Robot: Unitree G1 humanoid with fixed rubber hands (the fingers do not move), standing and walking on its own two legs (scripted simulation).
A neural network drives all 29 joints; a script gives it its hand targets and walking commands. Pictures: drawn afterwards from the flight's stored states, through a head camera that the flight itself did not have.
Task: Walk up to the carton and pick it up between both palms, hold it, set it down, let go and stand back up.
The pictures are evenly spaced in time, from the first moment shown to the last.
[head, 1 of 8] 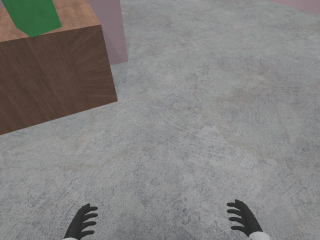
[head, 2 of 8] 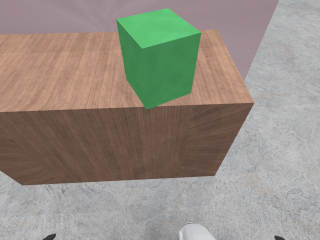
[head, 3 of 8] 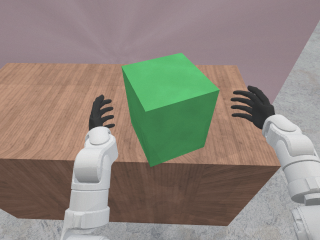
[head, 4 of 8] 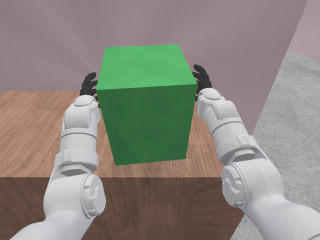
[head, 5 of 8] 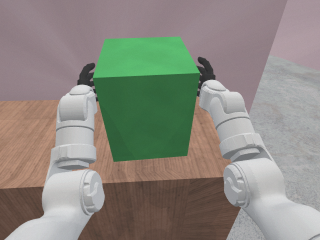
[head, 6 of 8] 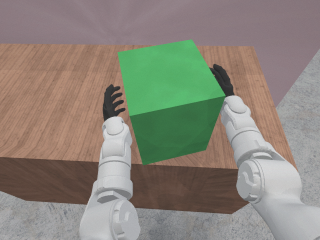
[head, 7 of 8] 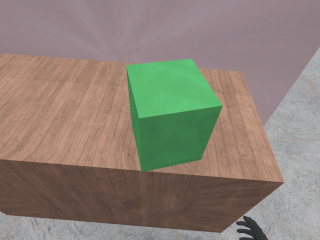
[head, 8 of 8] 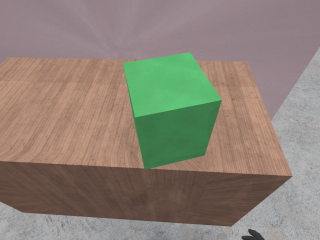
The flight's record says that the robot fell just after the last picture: no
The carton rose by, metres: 0.19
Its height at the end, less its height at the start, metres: +0.00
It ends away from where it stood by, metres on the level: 0.01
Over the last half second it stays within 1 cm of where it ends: yes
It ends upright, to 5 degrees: yes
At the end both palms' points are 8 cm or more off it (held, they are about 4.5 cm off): yes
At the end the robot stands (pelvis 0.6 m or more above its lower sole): yes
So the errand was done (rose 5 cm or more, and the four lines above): yes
